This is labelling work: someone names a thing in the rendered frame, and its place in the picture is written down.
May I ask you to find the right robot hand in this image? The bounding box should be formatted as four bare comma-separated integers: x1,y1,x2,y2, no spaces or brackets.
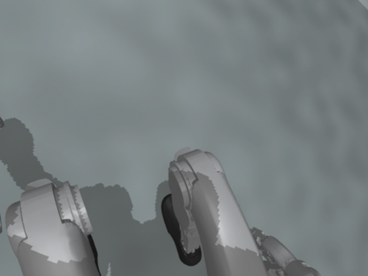
250,227,297,276

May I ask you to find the right robot foot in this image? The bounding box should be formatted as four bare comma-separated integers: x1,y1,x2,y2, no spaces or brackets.
161,194,202,266

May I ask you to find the left robot foot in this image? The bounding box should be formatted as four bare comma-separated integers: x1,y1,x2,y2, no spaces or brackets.
87,234,101,276

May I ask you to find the right robot arm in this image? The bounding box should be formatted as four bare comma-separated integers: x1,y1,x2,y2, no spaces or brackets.
283,260,321,276

